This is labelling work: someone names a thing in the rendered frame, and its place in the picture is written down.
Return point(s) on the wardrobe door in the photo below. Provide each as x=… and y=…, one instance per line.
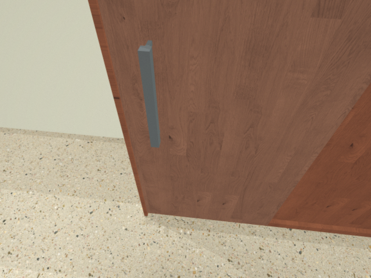
x=336, y=189
x=248, y=94

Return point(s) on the handle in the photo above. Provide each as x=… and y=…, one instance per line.
x=149, y=90

